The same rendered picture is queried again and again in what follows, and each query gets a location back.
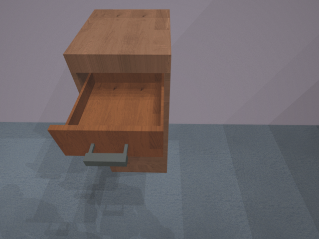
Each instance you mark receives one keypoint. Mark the drawer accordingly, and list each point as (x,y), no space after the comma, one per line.
(114,109)

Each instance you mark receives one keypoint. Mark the cabinet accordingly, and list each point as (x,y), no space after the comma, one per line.
(125,41)

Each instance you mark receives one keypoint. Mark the handle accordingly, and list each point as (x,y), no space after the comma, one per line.
(106,159)

